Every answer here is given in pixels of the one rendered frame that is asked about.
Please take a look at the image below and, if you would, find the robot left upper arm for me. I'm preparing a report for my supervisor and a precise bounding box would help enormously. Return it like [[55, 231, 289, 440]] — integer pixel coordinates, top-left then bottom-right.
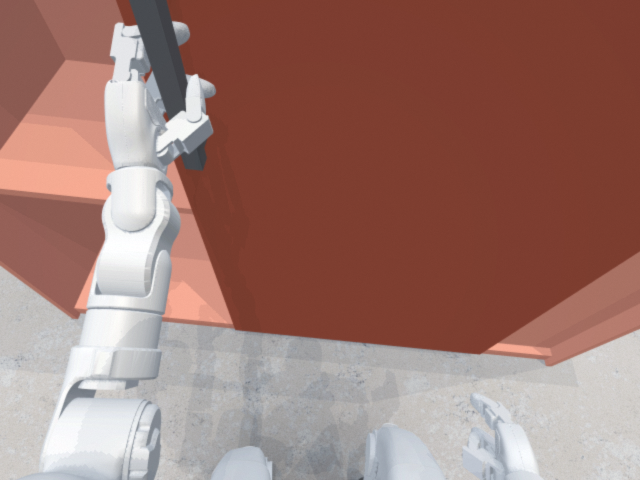
[[17, 398, 161, 480]]

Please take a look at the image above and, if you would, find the left robot forearm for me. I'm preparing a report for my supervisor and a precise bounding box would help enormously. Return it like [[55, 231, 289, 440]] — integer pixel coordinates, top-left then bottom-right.
[[39, 166, 181, 473]]

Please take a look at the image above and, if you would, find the left robot hand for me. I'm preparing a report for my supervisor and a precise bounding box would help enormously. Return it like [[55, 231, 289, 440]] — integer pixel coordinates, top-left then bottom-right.
[[104, 21, 216, 175]]

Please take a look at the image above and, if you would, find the handle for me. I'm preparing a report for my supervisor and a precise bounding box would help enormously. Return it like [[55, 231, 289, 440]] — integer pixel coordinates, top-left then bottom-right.
[[129, 0, 207, 171]]

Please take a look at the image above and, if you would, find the robot thigh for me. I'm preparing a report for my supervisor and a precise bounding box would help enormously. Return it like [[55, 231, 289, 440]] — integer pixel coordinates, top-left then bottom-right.
[[211, 447, 273, 480], [365, 427, 446, 480]]

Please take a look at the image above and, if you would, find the left robot thigh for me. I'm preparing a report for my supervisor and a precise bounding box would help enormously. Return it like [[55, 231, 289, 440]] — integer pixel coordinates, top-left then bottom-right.
[[211, 447, 273, 480]]

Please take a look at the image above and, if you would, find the right robot thigh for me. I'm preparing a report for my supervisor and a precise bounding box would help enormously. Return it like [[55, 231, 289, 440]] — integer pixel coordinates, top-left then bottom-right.
[[365, 427, 446, 480]]

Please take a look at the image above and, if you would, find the right robot hand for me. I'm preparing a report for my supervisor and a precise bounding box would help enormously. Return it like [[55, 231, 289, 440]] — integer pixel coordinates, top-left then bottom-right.
[[462, 393, 540, 480]]

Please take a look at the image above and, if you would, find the wardrobe door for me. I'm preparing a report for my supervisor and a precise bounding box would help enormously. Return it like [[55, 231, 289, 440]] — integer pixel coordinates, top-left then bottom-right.
[[116, 0, 640, 355], [499, 252, 640, 348]]

